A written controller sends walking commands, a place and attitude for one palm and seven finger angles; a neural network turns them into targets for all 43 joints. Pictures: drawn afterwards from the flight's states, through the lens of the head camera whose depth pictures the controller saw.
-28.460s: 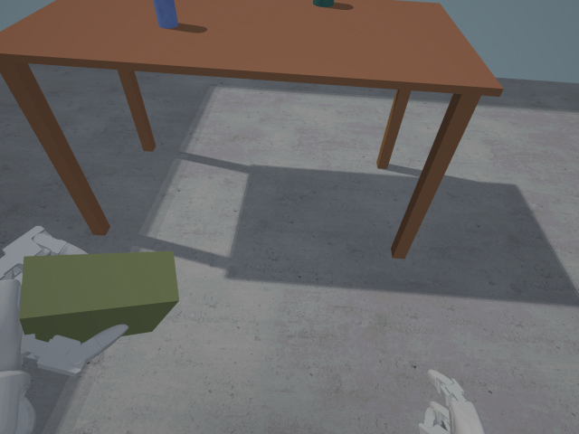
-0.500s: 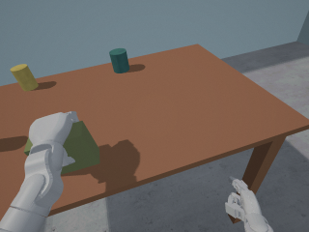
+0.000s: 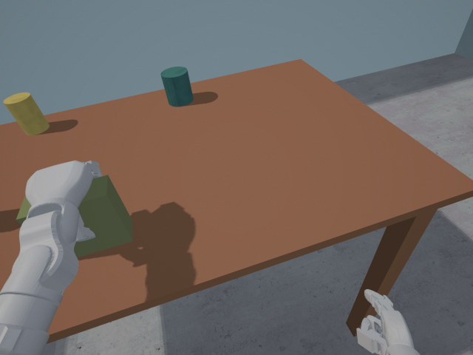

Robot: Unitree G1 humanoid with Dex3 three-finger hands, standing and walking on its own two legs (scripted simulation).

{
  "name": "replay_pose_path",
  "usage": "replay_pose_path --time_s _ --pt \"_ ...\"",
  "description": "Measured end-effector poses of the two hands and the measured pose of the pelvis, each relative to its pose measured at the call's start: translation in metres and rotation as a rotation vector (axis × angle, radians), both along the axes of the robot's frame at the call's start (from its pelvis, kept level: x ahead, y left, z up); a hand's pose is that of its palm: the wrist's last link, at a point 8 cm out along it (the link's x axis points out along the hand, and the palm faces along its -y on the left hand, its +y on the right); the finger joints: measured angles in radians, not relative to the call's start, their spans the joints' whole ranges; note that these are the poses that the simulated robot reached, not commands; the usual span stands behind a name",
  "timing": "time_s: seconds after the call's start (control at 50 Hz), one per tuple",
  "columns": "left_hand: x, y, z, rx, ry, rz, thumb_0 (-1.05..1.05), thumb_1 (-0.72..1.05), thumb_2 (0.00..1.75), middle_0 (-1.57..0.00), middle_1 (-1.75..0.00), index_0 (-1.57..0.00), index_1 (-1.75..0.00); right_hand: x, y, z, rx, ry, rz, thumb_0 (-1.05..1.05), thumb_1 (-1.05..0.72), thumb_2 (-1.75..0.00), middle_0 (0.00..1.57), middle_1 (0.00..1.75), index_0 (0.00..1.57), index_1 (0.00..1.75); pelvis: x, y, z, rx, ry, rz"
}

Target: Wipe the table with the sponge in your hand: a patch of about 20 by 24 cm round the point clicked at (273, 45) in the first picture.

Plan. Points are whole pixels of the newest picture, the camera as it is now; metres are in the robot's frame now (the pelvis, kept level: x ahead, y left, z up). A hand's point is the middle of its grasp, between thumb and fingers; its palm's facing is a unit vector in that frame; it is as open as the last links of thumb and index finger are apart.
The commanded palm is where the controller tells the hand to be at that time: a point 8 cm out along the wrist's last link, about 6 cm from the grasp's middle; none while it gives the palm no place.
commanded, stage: wipe forward along the first lane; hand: left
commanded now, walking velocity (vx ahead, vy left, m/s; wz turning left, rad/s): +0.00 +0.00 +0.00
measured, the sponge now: (87, 227) +0.28 +0.32 +0.09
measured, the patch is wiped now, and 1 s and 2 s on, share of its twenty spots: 0.10 0.20 0.55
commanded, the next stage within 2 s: slide across to the middle lane in 0.96 s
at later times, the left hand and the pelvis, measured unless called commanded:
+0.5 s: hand (77, 189) +0.32 +0.34 +0.14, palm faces -0.04 +0.00 -1.00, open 9.9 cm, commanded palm +0.31 +0.34 +0.17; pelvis -0.01 +0.01 +0.00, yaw +1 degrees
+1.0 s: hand (81, 171) +0.37 +0.37 +0.14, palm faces -0.08 +0.02 -1.00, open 9.9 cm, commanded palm +0.36 +0.36 +0.17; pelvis +0.00 +0.02 +0.00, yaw +1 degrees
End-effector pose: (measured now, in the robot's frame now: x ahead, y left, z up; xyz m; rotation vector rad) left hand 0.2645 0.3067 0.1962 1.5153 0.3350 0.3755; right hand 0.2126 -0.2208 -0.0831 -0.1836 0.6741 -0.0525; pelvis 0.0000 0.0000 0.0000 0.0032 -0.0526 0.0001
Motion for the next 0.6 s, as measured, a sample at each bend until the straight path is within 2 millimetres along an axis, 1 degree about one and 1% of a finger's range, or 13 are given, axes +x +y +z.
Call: replay_pose_path --time_s 0.14,0.28,0.44,0.6 --pt "0.007 0.006 -0.001 0.001 0.009 -0.01 0.0 -0.5 1.05 -0.78 -1.35 -0.78 -1.34 -0.007 -0.003 -0.002 -0.005 0.019 -0.02 0.01 -0.9 -0.9 0.2 0.3 0.2 0.29 0.0 0.002 0.0 -0.002 0.009 0.001" --pt "0.017 0.017 0.0 0.002 0.013 0.002 0.0 -0.5 1.06 -0.78 -1.35 -0.78 -1.34 -0.019 -0.005 -0.005 -0.015 0.049 -0.039 0.01 -0.9 -0.9 0.2 0.3 0.2 0.29 -0.002 0.005 -0.001 -0.006 0.016 0.003" --pt "0.035 0.024 -0.001 0.018 0.055 0.006 0.01 -0.52 1.07 -0.79 -1.35 -0.78 -1.35 -0.037 -0.006 -0.013 -0.023 0.103 -0.06 0.01 -0.9 -0.9 0.2 0.3 0.2 0.29 -0.006 0.01 -0.001 -0.01 0.039 0.013" --pt "0.056 0.033 0.0 0.028 0.083 0.003 0.02 -0.53 1.09 -0.79 -1.34 -0.79 -1.35 -0.06 -0.007 -0.023 -0.028 0.171 -0.091 0.01 -0.9 -0.9 0.2 0.3 0.2 0.3 -0.006 0.013 -0.002 -0.013 0.063 0.015"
